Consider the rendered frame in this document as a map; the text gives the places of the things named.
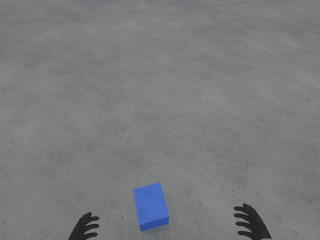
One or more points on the carton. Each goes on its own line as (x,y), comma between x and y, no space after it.
(150,206)

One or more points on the left robot hand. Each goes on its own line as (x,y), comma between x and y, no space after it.
(81,228)

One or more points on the right robot hand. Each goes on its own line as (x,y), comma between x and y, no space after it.
(256,226)

